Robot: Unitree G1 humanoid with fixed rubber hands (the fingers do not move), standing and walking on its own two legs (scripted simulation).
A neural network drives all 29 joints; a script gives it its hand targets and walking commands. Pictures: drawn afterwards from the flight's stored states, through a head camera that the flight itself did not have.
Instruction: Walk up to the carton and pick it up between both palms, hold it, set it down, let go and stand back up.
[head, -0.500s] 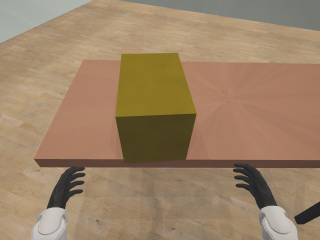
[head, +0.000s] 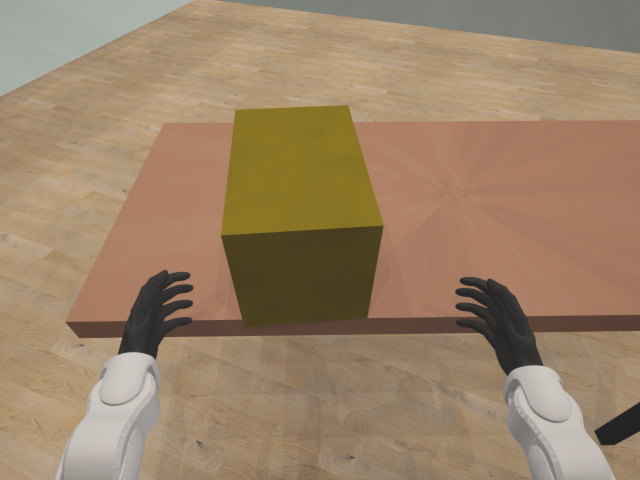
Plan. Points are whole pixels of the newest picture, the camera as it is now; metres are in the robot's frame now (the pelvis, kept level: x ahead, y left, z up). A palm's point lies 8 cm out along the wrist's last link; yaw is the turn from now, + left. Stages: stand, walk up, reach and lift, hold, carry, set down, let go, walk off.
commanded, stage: reach and lift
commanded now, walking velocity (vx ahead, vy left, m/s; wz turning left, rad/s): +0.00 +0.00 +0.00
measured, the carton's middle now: (299, 210) +0.48 +0.03 +0.08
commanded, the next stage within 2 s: none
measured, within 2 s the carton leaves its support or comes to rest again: neither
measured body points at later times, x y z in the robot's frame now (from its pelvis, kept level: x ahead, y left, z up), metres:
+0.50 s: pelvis +0.00 +0.00 +0.00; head +0.00 +0.00 +0.45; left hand +0.33 +0.20 +0.15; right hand +0.34 -0.19 +0.12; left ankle +0.02 +0.16 -0.74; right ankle +0.00 -0.11 -0.74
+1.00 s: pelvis +0.00 +0.00 +0.00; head +0.01 +0.00 +0.45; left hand +0.39 +0.19 +0.18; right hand +0.41 -0.17 +0.16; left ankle +0.02 +0.16 -0.74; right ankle +0.00 -0.11 -0.74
